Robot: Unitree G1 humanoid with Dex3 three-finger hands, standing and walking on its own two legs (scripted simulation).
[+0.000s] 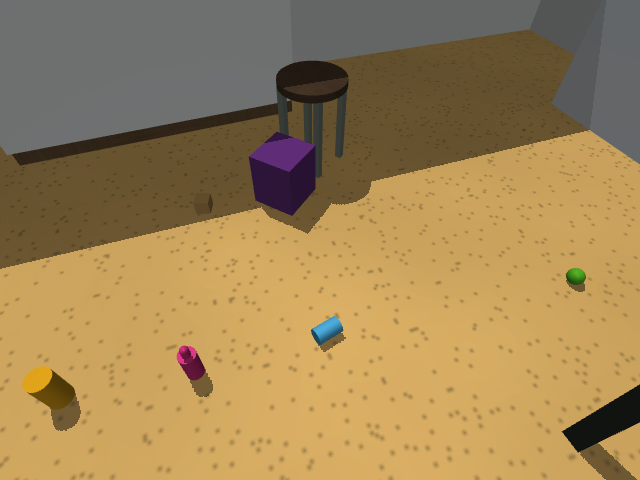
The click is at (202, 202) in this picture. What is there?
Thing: cube
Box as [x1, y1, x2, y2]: [193, 193, 212, 213]
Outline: 196,193 193,202 196,213 210,213 212,206 210,194
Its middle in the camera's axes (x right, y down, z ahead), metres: -0.52 -0.16 +1.75
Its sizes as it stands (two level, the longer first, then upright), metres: 0.064 0.064 0.064
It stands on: the floor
